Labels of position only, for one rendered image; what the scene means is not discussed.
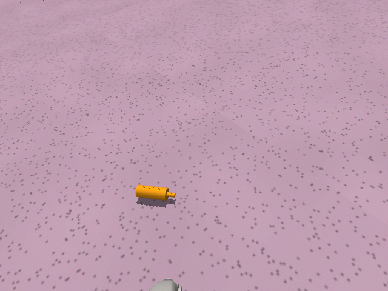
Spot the bottle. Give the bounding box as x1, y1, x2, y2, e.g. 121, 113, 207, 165
136, 185, 175, 201

